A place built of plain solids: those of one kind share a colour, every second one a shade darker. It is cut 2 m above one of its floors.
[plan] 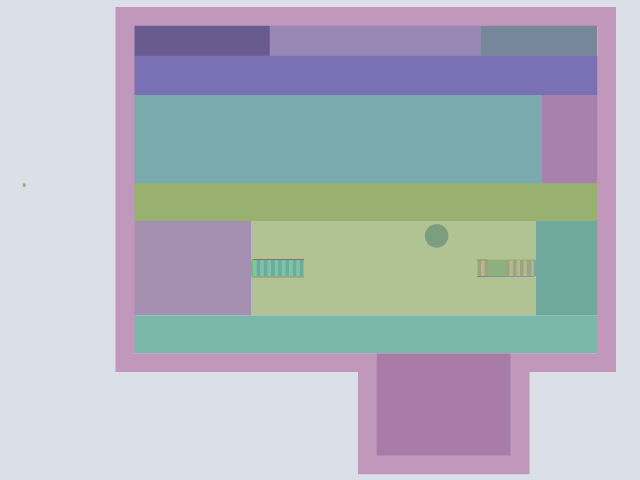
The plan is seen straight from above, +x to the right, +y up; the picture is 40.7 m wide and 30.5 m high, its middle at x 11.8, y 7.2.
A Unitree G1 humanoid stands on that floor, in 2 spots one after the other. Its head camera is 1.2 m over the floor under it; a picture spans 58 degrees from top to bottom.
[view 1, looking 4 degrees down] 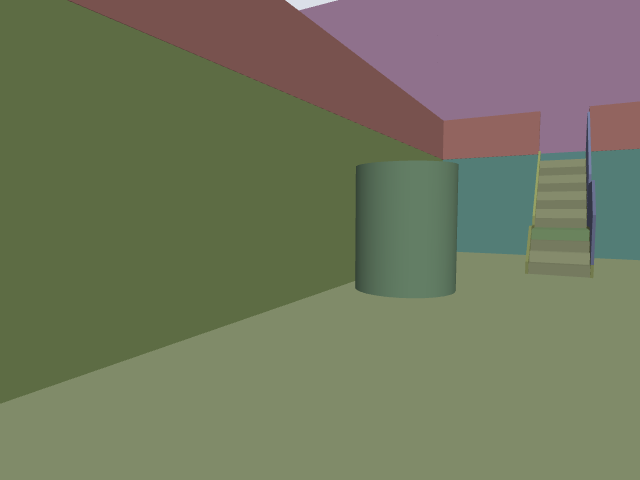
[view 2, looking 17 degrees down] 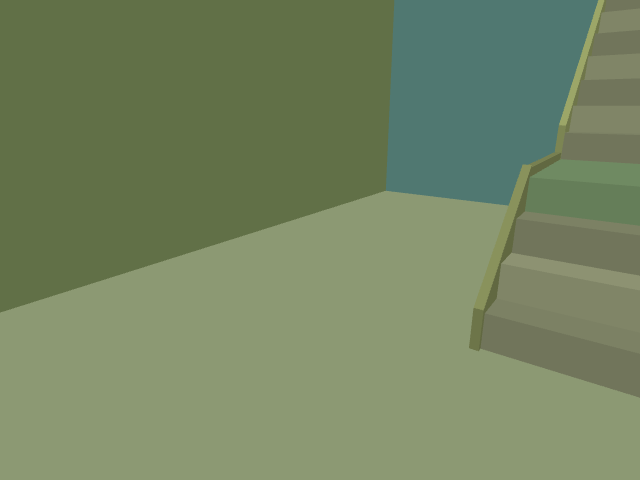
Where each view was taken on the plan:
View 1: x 12.85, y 5.41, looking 29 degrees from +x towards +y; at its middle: floor_hall2a_concrete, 6.21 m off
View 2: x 19.71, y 5.41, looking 36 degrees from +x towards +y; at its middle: floor_base_concrete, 4.10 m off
